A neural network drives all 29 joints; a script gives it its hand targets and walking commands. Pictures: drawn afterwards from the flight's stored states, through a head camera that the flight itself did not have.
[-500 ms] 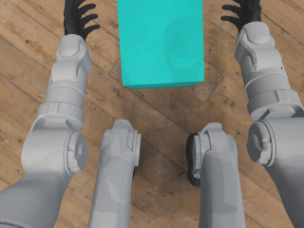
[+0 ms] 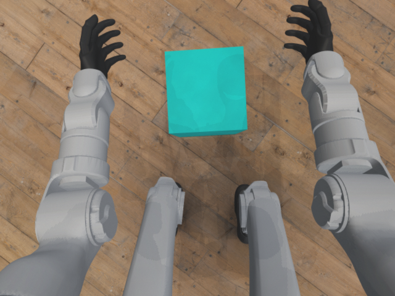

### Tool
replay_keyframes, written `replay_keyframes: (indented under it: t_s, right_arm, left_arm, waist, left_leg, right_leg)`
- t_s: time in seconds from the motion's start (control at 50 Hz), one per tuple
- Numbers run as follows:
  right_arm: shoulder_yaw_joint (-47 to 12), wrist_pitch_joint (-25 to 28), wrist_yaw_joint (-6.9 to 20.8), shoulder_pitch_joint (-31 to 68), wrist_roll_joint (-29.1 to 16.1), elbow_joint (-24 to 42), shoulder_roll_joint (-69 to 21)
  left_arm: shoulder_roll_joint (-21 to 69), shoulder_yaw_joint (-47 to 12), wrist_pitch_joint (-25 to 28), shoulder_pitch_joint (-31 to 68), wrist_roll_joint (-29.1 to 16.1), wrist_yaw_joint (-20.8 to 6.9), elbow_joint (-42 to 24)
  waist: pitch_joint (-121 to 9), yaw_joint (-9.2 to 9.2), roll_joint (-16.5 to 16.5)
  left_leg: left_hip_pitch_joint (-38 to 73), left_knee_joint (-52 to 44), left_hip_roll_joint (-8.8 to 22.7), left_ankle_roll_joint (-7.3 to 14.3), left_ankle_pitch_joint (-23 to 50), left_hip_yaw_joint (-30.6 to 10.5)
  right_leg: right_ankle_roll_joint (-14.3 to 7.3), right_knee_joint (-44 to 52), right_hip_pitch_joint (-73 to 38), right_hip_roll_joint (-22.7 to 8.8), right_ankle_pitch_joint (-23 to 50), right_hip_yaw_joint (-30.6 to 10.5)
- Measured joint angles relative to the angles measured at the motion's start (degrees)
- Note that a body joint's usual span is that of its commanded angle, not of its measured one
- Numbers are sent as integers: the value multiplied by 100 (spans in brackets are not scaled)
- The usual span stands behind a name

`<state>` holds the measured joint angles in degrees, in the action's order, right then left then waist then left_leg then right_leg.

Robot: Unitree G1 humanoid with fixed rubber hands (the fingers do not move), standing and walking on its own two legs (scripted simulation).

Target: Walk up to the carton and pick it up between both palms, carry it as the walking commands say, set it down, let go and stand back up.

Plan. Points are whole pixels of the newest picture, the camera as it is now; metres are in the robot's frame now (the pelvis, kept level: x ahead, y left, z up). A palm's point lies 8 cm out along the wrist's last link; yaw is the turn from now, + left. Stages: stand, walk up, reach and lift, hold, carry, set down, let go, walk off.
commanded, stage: set down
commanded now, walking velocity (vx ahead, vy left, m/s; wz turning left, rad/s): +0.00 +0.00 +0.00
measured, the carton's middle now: (205, 99) +0.50 +0.02 -0.42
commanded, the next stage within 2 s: let go in 0.40 s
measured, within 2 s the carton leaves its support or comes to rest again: neither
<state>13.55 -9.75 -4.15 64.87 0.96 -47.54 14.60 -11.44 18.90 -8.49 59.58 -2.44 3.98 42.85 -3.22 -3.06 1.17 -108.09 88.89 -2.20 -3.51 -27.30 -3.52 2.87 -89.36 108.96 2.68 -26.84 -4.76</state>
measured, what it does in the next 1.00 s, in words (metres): rises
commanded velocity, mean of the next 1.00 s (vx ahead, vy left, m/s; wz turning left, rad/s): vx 0.00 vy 0.00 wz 0.00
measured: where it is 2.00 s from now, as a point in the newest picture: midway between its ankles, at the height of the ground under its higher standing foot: (207, 222)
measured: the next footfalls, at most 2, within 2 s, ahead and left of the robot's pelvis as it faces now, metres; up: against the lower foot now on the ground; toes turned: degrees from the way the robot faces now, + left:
none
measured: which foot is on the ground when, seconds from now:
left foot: down 0.00-1.00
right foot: down 0.00-1.00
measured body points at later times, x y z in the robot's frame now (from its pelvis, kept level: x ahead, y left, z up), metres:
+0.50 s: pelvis +0.03 +0.00 +0.12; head +0.31 +0.00 +0.47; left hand +0.50 +0.21 +0.02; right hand +0.54 -0.16 +0.02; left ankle +0.09 +0.14 -0.51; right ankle +0.09 -0.13 -0.51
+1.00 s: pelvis +0.08 +0.01 +0.20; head +0.24 +0.01 +0.62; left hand +0.36 +0.24 +0.10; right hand +0.38 -0.21 +0.10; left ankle +0.09 +0.14 -0.51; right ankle +0.09 -0.13 -0.51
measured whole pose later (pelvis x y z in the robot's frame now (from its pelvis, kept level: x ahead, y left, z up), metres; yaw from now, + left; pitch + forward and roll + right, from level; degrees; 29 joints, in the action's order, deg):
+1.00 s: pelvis +0.08 +0.01 +0.20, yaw +0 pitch +24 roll +0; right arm 9.4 -2.3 0.2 12.2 3.7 -32.4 8.6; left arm -10.4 8.1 -1.8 9.9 1.5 -4.3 31.3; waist -3.7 -2.3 -0.2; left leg -47.1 39.7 -0.8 -1.5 -16.4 -4.3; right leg 2.0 -38.7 46.7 0.7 -15.8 -4.3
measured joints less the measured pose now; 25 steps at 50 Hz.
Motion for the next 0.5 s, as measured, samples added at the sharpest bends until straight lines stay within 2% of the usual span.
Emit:
replay_keyframes:
  t_s: [0.34, 0.5]
  right_arm:
    - [227, 146, 217, -498, 342, -2, -255]
    - [556, 328, 323, -504, 756, -359, -383]
  left_arm:
    - [203, 201, 155, -488, 379, -259, 8]
    - [369, 470, 334, -464, 841, -336, 371]
  waist:
    - [-152, -28, 3]
    - [-205, -39, -26]
  left_leg:
    - [1873, -2371, 92, 69, 742, -16]
    - [2422, -3155, 121, 102, 1021, -12]
  right_leg:
    - [-37, 2394, -1895, -48, 741, -24]
    - [-39, 3209, -2464, -77, 1028, -31]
